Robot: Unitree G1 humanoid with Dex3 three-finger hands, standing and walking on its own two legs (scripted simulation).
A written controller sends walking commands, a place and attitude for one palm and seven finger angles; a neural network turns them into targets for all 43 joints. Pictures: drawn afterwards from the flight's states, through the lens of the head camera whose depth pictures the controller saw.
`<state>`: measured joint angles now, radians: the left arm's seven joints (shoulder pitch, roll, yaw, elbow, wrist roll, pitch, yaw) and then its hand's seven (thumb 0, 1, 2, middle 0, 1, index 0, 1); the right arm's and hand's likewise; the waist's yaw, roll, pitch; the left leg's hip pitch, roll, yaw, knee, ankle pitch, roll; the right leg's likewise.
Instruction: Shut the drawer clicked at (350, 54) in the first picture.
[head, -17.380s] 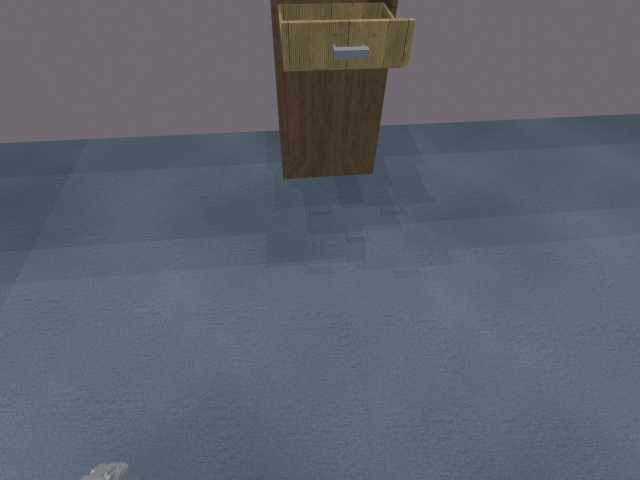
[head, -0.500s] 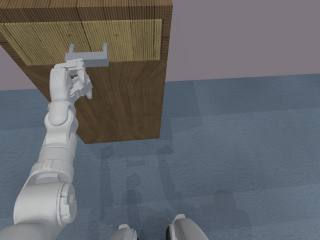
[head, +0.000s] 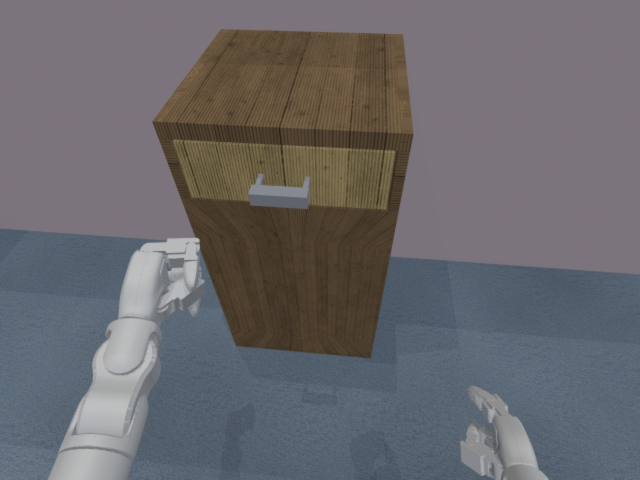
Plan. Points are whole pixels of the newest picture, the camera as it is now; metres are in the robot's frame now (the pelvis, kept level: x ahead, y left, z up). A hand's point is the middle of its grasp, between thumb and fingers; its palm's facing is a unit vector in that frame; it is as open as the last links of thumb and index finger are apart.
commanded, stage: draw the hand back to the body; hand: left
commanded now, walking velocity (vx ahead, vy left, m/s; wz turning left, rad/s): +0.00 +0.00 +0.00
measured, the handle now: (281, 188) +0.62 +0.12 +0.00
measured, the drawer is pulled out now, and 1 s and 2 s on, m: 0.00 0.00 0.00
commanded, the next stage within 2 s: step back with the hand held close in 0.68 s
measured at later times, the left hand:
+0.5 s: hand (54, 353) +0.19 +0.24 +0.17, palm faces +0.38 -0.84 -0.38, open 3.3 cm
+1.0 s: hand (45, 357) +0.18 +0.25 +0.17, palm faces +0.36 -0.82 -0.45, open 3.3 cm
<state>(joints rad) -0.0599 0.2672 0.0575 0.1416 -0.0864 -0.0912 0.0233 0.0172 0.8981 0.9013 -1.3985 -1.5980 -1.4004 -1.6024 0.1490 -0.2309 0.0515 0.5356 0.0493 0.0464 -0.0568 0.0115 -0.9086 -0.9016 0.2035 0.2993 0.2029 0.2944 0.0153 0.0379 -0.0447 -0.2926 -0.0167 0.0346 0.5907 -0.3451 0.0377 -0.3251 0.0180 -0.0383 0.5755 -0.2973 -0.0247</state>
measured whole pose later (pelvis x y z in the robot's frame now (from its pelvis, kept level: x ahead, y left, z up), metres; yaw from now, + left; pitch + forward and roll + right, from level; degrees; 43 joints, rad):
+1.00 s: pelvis -0.01 +0.01 +0.01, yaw +0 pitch -1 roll -1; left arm 0.56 0.34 0.34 -0.46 -0.05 -0.18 0.10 0.01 0.89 0.90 -1.40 -1.60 -1.40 -1.60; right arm 0.18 -0.24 0.02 0.59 -0.01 -0.04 -0.05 0.01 -0.90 -0.90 0.21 0.30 0.21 0.30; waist 0.01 0.06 -0.01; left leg -0.17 -0.02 0.04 0.44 -0.26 0.05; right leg -0.19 0.02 -0.03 0.38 -0.19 -0.01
